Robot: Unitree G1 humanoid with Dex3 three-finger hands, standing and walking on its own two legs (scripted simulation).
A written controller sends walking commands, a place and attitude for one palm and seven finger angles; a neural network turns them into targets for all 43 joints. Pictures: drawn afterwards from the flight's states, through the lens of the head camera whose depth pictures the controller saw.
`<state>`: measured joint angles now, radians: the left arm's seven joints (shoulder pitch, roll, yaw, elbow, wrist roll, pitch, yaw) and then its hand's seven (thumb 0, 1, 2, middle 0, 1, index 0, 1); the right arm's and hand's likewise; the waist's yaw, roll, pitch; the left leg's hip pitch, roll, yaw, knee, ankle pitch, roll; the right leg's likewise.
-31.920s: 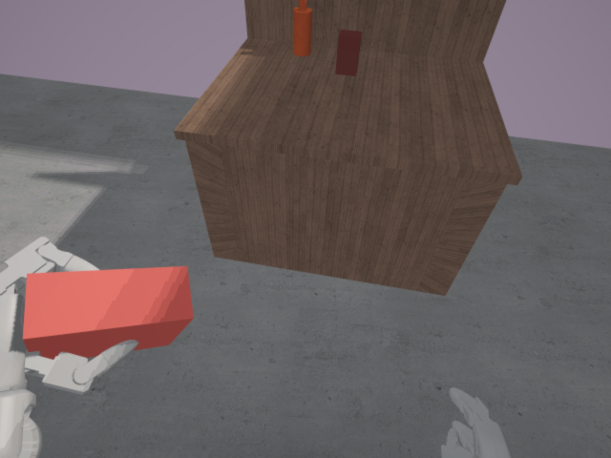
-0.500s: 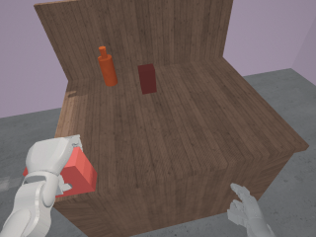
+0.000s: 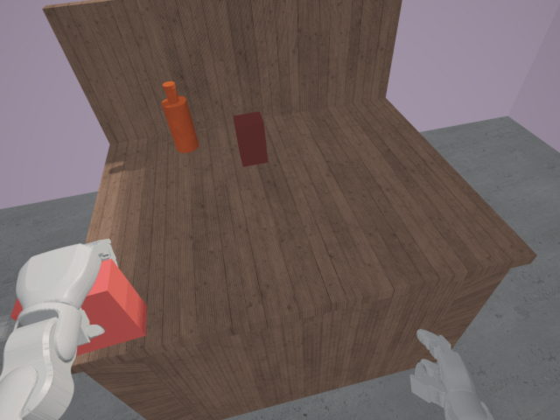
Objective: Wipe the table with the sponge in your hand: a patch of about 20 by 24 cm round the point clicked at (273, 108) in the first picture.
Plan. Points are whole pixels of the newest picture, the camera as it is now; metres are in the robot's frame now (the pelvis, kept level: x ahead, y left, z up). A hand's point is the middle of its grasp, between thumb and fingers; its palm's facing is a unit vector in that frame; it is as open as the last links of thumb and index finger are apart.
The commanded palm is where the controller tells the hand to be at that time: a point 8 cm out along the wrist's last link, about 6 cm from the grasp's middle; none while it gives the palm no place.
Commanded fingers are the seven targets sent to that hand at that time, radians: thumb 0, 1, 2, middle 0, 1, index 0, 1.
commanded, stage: move the sponge above the wiping area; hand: left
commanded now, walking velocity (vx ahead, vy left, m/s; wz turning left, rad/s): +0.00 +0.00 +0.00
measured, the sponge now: (95, 317) +0.21 +0.33 +0.03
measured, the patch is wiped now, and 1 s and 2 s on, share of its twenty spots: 0.00 0.00 0.00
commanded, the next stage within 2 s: none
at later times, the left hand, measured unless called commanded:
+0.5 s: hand (98, 286) +0.24 +0.32 +0.06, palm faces -0.04 -0.07 -1.00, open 9.6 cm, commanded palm +0.22 +0.31 +0.13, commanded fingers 0.00 0.10 1.30 -1.20 -1.60 -1.20 -1.60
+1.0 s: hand (112, 279) +0.27 +0.33 +0.04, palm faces -0.10 -0.06 -0.99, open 9.6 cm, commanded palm +0.25 +0.32 +0.11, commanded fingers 0.00 0.10 1.30 -1.20 -1.60 -1.20 -1.60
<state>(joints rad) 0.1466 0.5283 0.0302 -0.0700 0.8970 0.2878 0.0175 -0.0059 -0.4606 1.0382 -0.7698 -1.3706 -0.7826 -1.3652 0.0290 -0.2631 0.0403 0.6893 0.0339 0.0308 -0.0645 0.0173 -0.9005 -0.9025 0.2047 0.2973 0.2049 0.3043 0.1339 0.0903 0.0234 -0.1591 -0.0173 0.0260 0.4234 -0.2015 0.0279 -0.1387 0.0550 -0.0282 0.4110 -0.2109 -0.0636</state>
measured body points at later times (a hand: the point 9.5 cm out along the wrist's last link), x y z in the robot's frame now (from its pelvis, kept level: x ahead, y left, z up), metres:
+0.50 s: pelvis +0.00 +0.01 +0.00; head +0.00 -0.03 +0.45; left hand +0.24 +0.32 +0.12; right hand +0.23 -0.21 -0.10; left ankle +0.02 +0.10 -0.74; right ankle +0.01 -0.08 -0.74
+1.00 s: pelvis +0.01 +0.01 +0.00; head +0.02 -0.02 +0.45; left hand +0.27 +0.33 +0.10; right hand +0.23 -0.21 -0.10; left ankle +0.02 +0.10 -0.74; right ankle +0.01 -0.08 -0.74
